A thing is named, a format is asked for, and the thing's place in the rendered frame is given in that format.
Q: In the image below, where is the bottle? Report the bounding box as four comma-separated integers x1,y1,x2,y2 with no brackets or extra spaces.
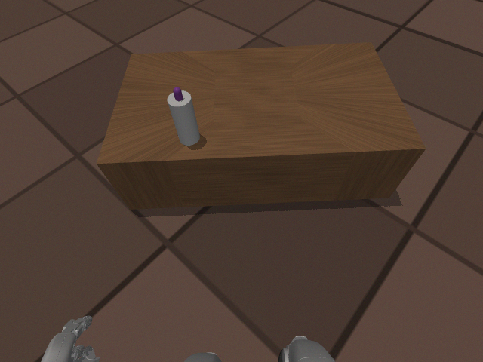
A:
167,87,200,146

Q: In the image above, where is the left robot hand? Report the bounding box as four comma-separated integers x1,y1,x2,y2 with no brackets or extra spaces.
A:
41,316,100,362

